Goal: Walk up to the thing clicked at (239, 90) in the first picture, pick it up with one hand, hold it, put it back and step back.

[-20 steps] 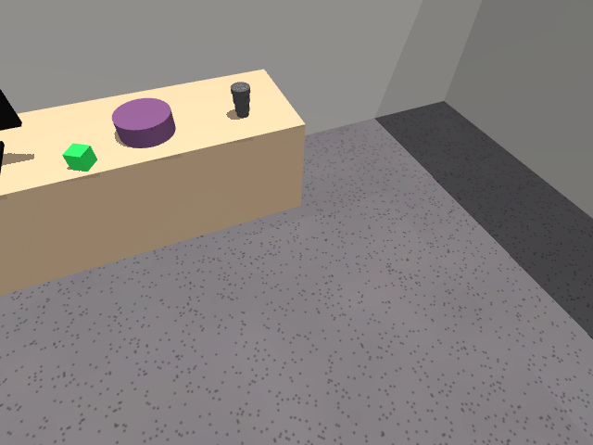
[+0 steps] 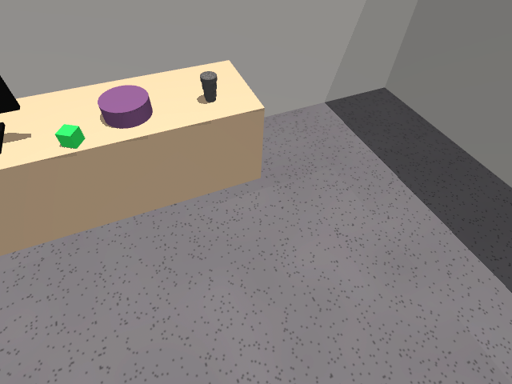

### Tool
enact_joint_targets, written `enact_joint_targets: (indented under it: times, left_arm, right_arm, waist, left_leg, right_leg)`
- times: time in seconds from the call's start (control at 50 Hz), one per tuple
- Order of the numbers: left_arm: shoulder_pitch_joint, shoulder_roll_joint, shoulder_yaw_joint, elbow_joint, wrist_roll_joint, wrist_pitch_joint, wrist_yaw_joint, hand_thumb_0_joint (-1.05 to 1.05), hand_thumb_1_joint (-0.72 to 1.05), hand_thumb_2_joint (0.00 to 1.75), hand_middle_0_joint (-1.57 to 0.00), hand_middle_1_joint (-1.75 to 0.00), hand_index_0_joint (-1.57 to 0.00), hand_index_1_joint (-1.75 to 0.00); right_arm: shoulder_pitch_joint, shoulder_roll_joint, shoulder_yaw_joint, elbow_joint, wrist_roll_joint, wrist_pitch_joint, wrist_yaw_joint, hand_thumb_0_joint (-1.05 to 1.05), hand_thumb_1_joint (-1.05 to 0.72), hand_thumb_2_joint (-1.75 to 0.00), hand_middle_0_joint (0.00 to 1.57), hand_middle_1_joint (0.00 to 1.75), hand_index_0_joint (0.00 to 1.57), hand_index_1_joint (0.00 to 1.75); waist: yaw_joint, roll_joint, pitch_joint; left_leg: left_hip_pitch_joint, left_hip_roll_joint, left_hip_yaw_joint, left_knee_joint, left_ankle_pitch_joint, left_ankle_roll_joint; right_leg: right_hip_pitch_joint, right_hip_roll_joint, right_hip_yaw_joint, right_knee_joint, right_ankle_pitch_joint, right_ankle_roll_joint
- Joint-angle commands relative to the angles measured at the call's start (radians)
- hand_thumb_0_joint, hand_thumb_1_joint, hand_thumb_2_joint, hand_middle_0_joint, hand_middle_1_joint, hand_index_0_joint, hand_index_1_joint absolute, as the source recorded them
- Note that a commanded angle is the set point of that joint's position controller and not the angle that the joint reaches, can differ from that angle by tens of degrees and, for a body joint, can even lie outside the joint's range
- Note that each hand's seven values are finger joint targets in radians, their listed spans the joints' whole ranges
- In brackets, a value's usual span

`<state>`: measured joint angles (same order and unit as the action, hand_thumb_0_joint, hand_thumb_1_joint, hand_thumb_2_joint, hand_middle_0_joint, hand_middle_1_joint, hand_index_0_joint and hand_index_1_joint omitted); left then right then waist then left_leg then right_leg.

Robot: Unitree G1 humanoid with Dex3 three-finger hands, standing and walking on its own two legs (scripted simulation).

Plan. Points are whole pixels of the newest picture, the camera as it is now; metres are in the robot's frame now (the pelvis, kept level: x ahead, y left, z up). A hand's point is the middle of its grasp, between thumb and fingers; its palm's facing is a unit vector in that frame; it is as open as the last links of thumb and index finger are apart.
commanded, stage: stand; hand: right
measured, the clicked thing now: (209, 87) +1.27 +0.23 -0.27
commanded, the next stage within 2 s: walk up in 0.72 s
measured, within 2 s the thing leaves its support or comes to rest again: neither
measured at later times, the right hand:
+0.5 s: hand out of the picture +0.08 -0.25 -0.16, palm faces -0.03 +0.94 -0.33, open 7.4 cm
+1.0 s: hand out of the picture +0.15 -0.24 -0.14, palm faces -0.18 +0.90 -0.41, open 7.4 cm
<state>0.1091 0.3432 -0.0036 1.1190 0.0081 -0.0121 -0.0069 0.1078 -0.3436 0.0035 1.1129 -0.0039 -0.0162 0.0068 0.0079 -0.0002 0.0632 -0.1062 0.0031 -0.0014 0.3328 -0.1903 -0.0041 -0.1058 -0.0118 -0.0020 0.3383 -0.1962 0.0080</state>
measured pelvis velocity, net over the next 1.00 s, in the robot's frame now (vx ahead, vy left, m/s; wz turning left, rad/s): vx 0.04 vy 0.05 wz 0.16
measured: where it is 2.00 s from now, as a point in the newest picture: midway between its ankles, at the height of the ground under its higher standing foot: (217, 318)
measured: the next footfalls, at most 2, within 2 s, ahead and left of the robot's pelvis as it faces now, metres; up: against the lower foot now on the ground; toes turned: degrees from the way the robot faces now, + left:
left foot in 1.04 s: +0.15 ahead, +0.23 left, +0.00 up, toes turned +15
right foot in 1.44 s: +0.41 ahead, +0.01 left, +0.00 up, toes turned +12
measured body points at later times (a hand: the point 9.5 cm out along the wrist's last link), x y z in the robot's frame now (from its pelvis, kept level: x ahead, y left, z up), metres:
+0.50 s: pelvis +0.00 +0.00 +0.00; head +0.01 +0.00 +0.45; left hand +0.07 +0.30 -0.13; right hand +0.08 -0.30 -0.13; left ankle +0.00 +0.12 -0.75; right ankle -0.01 -0.12 -0.75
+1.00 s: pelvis +0.04 +0.05 -0.02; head +0.05 +0.07 +0.43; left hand +0.05 +0.39 -0.14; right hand +0.16 -0.28 -0.11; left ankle +0.11 +0.21 -0.73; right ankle -0.01 -0.12 -0.75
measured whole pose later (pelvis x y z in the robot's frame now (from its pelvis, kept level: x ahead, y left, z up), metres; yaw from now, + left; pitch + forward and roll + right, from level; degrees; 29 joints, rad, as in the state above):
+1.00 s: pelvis +0.04 +0.05 -0.02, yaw +9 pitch -2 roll -2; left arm 0.23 0.45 0.10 0.96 0.06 -0.05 -0.06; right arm 0.25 -0.44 -0.11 0.97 -0.03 -0.01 0.11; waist 0.03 -0.02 0.05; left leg -0.41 0.11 0.02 0.66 -0.28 0.00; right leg -0.04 -0.10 -0.15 0.44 -0.36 0.01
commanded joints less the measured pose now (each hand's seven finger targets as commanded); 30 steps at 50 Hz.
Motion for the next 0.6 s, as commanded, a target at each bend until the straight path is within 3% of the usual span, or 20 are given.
enact_joint_targets:
  times: [0.0,0.58]
  left_arm:
    - [-0.035,0.211,0.041,-0.066,-0.001,-0.023,0.016,0.00,0.90,0.90,-0.20,-0.30,-0.20,-0.30]
    - [-0.023,0.219,0.043,-0.065,0.000,-0.021,0.015,0.00,0.90,0.90,-0.20,-0.30,-0.20,-0.30]
  right_arm:
    - [-0.033,-0.212,-0.039,-0.063,-0.004,-0.020,-0.017,0.00,-0.90,-0.90,0.20,0.30,0.20,0.30]
    - [-0.021,-0.214,-0.038,-0.060,-0.003,-0.018,-0.017,0.00,-0.90,-0.90,0.20,0.30,0.20,0.30]
  waist:
    - [-0.006,0.002,-0.100]
    - [-0.007,0.004,-0.087]
  left_leg:
    - [0.016,0.123,-0.089,-0.036,0.186,0.032]
    - [0.009,0.124,-0.094,-0.051,0.147,0.031]
  right_leg:
    - [0.020,-0.122,0.085,-0.047,0.191,-0.033]
    - [0.024,-0.123,0.086,-0.058,0.150,-0.034]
